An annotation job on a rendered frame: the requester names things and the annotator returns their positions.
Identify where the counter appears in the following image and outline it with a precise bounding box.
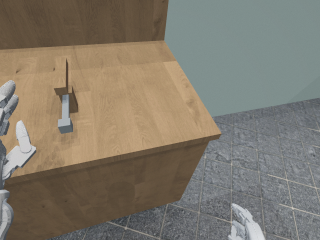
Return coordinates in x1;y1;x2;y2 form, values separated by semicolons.
0;0;222;240

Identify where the tap lever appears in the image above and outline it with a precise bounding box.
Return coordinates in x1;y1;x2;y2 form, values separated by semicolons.
58;94;73;134

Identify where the robot left forearm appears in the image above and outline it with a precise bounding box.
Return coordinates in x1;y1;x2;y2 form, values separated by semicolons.
0;189;14;240

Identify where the robot left hand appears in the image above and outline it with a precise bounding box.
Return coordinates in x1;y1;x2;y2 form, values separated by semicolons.
0;80;36;190

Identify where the robot right hand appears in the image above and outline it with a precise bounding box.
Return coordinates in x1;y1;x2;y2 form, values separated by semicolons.
228;203;266;240

